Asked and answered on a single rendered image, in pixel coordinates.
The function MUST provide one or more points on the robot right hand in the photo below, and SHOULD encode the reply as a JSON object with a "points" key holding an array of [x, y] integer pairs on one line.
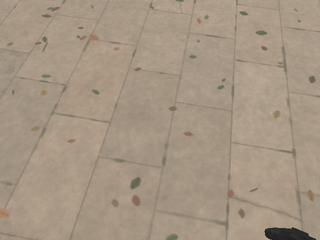
{"points": [[286, 234]]}

